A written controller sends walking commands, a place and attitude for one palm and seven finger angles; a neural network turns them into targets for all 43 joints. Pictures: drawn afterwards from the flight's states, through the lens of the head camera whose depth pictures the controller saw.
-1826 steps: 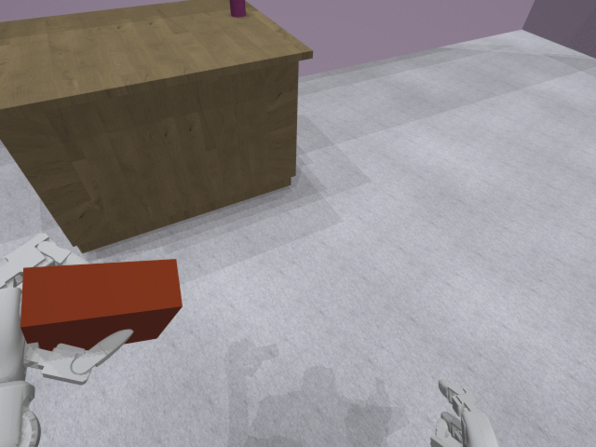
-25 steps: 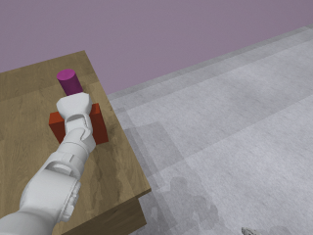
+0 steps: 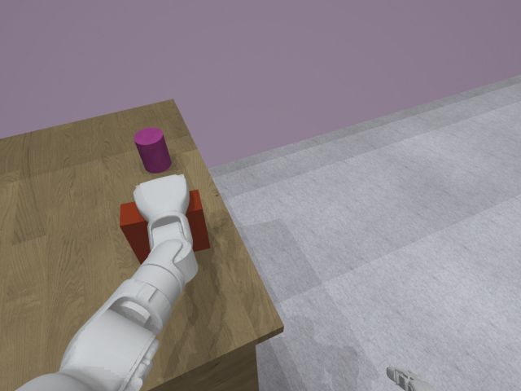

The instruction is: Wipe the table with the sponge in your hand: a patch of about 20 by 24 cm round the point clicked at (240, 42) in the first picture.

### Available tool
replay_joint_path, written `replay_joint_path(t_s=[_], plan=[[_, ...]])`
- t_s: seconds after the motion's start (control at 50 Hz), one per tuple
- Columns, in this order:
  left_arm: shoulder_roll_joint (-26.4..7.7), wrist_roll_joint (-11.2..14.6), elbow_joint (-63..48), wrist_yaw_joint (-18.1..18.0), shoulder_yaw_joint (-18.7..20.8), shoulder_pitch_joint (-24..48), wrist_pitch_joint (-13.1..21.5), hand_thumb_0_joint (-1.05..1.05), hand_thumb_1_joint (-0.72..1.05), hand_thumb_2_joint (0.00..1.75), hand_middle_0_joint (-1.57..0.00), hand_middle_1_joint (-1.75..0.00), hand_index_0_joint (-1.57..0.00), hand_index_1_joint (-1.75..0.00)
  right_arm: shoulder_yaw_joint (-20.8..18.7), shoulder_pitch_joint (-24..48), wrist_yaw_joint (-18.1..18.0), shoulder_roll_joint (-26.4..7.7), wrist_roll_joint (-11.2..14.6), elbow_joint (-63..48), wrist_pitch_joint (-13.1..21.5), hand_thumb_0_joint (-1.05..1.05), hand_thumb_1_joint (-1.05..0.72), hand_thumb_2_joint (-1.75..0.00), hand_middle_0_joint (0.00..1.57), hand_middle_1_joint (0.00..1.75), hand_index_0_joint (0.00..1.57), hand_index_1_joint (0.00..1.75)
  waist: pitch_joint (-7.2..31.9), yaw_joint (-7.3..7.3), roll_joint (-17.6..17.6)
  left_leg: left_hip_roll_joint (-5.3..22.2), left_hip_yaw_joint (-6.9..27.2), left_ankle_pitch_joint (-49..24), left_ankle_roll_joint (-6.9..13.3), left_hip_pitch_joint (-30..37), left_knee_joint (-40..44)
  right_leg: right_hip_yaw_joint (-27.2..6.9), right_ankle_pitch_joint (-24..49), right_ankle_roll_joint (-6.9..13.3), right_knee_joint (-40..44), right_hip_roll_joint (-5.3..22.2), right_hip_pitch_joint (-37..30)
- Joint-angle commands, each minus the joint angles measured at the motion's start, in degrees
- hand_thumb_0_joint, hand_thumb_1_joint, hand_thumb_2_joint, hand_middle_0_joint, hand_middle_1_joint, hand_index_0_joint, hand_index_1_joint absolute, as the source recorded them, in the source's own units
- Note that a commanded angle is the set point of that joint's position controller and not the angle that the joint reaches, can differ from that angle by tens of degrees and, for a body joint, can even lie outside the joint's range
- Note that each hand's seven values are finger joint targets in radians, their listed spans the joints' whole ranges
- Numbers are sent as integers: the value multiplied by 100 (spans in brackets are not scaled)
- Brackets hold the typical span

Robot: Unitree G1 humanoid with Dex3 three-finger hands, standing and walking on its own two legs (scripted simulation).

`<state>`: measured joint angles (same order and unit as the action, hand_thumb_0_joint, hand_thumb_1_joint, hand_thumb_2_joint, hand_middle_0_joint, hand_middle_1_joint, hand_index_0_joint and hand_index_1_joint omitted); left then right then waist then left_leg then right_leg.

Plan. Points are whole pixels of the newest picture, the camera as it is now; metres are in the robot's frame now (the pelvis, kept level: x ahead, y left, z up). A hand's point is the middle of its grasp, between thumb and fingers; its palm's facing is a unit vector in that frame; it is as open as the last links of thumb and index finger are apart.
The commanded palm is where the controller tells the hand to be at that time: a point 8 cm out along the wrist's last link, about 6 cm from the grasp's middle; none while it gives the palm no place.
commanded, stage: wipe back along the third lane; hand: left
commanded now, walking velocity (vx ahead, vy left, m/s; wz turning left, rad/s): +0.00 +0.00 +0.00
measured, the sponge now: (170, 234) +0.39 +0.20 -0.01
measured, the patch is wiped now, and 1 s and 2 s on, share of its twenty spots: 0.90 0.90 0.90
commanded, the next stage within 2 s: slide back across to the middle lane in 1.26 s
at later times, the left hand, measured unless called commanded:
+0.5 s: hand (179, 234) +0.36 +0.17 +0.04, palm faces +0.00 -0.04 -1.00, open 9.3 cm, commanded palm +0.31 +0.14 +0.07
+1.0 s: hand (192, 262) +0.31 +0.13 +0.04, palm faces +0.02 -0.08 -1.00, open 9.2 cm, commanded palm +0.26 +0.12 +0.07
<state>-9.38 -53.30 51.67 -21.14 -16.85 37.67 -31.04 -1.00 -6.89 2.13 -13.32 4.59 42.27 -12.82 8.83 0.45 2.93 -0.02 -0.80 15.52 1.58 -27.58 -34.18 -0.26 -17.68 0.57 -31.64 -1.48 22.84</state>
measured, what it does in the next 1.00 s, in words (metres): stands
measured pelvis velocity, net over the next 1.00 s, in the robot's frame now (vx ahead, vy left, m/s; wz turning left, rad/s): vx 0.01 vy -0.04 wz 0.01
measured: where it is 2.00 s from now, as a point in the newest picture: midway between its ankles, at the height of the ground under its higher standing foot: outside the picture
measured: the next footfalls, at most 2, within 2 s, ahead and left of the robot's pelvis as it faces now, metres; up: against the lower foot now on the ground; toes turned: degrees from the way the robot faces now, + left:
none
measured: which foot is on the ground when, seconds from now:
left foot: down 0.00-1.00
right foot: down 0.00-1.00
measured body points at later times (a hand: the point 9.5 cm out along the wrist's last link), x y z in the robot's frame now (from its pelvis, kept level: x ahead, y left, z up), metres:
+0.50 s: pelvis +0.02 -0.01 +0.00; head +0.00 -0.03 +0.45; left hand +0.35 +0.16 +0.09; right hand +0.24 -0.21 -0.10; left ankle +0.01 +0.10 -0.73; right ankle -0.03 -0.12 -0.73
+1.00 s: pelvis +0.01 -0.04 +0.00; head -0.02 -0.08 +0.45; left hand +0.30 +0.13 +0.09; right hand +0.24 -0.25 -0.09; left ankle +0.01 +0.10 -0.73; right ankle -0.03 -0.12 -0.73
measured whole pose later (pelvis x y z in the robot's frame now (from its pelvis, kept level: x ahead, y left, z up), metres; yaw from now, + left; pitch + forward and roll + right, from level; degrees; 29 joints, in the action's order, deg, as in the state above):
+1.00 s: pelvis +0.01 -0.04 +0.00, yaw +1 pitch +2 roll +1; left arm -9.5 -55.6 19.2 -15.3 -25.4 11.5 -36.4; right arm 0.2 -0.1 5.2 -15.2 5.6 37.9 -15.8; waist 7.0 3.8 4.7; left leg 0.8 0.2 15.7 -0.9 -17.4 -31.5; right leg 0.6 -20.0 3.2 -32.5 -2.4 14.2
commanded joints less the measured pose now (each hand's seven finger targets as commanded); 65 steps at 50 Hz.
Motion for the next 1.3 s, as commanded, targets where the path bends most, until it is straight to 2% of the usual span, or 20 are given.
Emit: replay_joint_path(t_s=[0.0, 0.06, 0.1, 0.14, 0.18, 0.28, 0.3, 0.32, 0.46, 0.52, 0.62, 0.7, 0.76, 0.8, 0.9, 0.96, 1.06, 1.14, 1.22, 1.28], plan=[[82, 74, -297, 291, -167, 713, -159, 0, 10, 130, -120, -160, -120, -160, -211, 782, 5, -746, -2, -811, 112, 0, -90, -90, 20, 30, 20, 30, 1106, 38, -691, 79, 184, -1331, 36, 1239, 414, 359, 1427, 342, 338, -179, -273], [337, -3, -576, 354, -462, 800, -171, 0, 10, 130, -120, -160, -120, -160, -216, 908, 47, -734, -7, -871, 34, 0, -90, -90, 20, 30, 20, 30, 1151, -7, -629, 89, 230, -1544, 17, 1377, 406, 380, 1547, 380, 270, -168, -292], [470, -22, -604, 378, -604, 792, -201, 0, 10, 130, -120, -160, -120, -160, -197, 984, 81, -710, -13, -877, -9, 0, -90, -90, 20, 30, 20, 30, 986, 4, -524, 86, 241, -1536, 20, 1416, 379, 404, 1510, 400, 264, -169, -194], [509, -19, -703, 418, -639, 499, -230, 0, 10, 130, -120, -160, -120, -160, -205, 1036, 117, -702, -25, -897, -50, 0, -90, -90, 20, 30, 20, 30, 1017, 65, -621, 64, 242, -1673, 26, 1452, 350, 395, 1672, 416, 264, -163, -328], [608, 8, -973, 454, -786, 521, -237, 0, 10, 130, -120, -160, -120, -160, -196, 1145, 151, -692, -21, -959, -99, 0, -90, -90, 20, 30, 20, 30, 1064, 61, -489, 50, 226, -1761, 30, 1496, 317, 384, 1804, 424, 223, -146, -415], [711, 61, -1308, 540, -917, 50, -314, 0, 10, 130, -120, -160, -120, -160, -173, 1312, 221, -696, -9, -1040, -184, 0, -90, -90, 20, 30, 20, 30, 943, 109, -728, 19, 207, -1912, 56, 1419, 282, 365, 2214, 435, 196, -118, -682], [561, 69, -1379, 544, -770, -191, -322, 0, 10, 130, -120, -160, -120, -160, -172, 1331, 229, -708, -15, -1041, -190, 0, -90, -90, 20, 30, 20, 30, 1007, 162, -772, 12, 198, -2007, 56, 1427, 260, 335, 2395, 434, 185, -102, -787], [597, 61, -1496, 570, -851, -397, -342, 0, 10, 130, -120, -160, -120, -160, -151, 1388, 248, -702, 7, -1085, -210, 0, -90, -90, 20, 30, 20, 30, 972, 176, -722, 5, 183, -2027, 48, 1409, 263, 324, 2440, 432, 173, -89, -826], [680, 105, -2262, 735, -1114, -655, -486, 0, 10, 130, -120, -160, -120, -160, -138, 1614, 309, -690, 74, -1232, -234, 0, -90, -90, 20, 30, 20, 30, 779, 123, -827, -20, 157, -1856, 80, 1384, 313, 295, 2421, 415, 217, -79, -962], [394, 98, -2388, 768, -885, -918, -530, 0, 10, 130, -120, -160, -120, -160, -96, 1660, 280, -715, 77, -1241, -210, 0, -90, -90, 20, 30, 20, 30, 701, 201, -859, -74, 105, -1721, 84, 1319, 309, 211, 2496, 404, 234, -64, -1049], [462, 121, -2771, 837, -1003, -1393, -499, 0, 10, 130, -120, -160, -120, -160, -77, 1761, 287, -690, 96, -1329, -167, 0, -90, -90, 20, 30, 20, 30, 692, 235, -931, -117, 59, -1651, 98, 1313, 313, 139, 2603, 373, 259, -49, -1170], [208, 145, -3035, 830, -787, -1788, -483, 0, 10, 130, -120, -160, -120, -160, -72, 1814, 304, -706, 113, -1377, -134, 0, -90, -90, 20, 30, 20, 30, 631, 292, -970, -141, 34, -1544, 80, 1239, 327, 35, 2658, 360, 257, -36, -1275], [344, 185, -3283, 863, -944, -1948, -500, 0, 10, 130, -120, -160, -120, -160, -78, 1881, 325, -675, 141, -1423, -114, 0, -90, -90, 20, 30, 20, 30, 537, 260, -1011, -150, -6, -1471, 88, 1245, 367, 7, 2653, 326, 334, -19, -1323], [138, 182, -3331, 844, -751, -2154, -506, 0, 10, 130, -120, -160, -120, -160, -59, 1927, 306, -691, 134, -1417, -87, 0, -90, -90, 20, 30, 20, 30, 421, 319, -1064, -170, -18, -1329, 85, 1214, 380, -69, 2532, 312, 374, -25, -1282], [95, 110, -3483, 845, -780, -2202, -531, 0, 10, 130, -120, -160, -120, -160, -49, 2025, 283, -687, 147, -1418, -28, 0, -90, -90, 20, 30, 20, 30, 243, 323, -1001, -187, -42, -1109, 87, 1221, 433, -147, 2127, 293, 453, -29, -1152], [187, 69, -3641, 869, -896, -2372, -506, 0, 10, 130, -120, -160, -120, -160, -76, 2043, 332, -679, 153, -1450, 6, 0, -90, -90, 20, 30, 20, 30, 387, 335, -907, -188, -41, -1199, 82, 1272, 415, -154, 2245, 318, 398, -28, -1209], [46, 80, -3740, 871, -768, -2580, -485, 0, 10, 130, -120, -160, -120, -160, -76, 2083, 334, -694, 153, -1430, 36, 0, -90, -90, 20, 30, 20, 30, 332, 356, -1058, -190, -50, -1073, 76, 1236, 422, -254, 2105, 295, 443, -28, -1210], [101, 105, -3812, 881, -843, -2667, -510, 0, 10, 130, -120, -160, -120, -160, -53, 2162, 321, -660, 157, -1461, 82, 0, -90, -90, 20, 30, 20, 30, 68, 377, -1040, -204, -61, -865, 96, 1205, 446, -265, 1710, 264, 553, -21, -1048], [53, 110, -3934, 869, -770, -3001, -489, 0, 10, 130, -120, -160, -120, -160, -49, 2202, 332, -653, 159, -1475, 112, 0, -90, -90, 20, 30, 20, 30, 178, 434, -1049, -207, -60, -974, 88, 1237, 431, -283, 1870, 268, 499, -24, -1157], [128, 75, -4014, 892, -908, -2685, -505, 0, 10, 130, -120, -160, -120, -160, -57, 2205, 334, -650, 165, -1459, 106, 0, -90, -90, 20, 30, 20, 30, 88, 361, -982, -194, -64, -869, 96, 1259, 459, -284, 1618, 261, 543, -36, -1014]])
